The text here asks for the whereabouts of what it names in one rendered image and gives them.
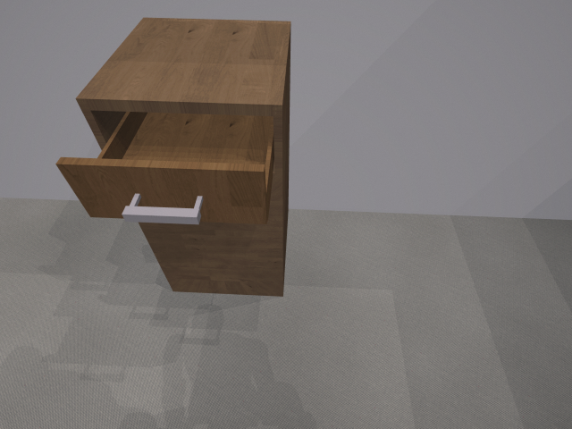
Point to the cabinet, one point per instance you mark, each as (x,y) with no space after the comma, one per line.
(204,66)

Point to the handle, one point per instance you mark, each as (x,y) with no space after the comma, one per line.
(149,214)

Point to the drawer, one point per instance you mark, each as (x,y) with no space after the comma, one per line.
(171,159)

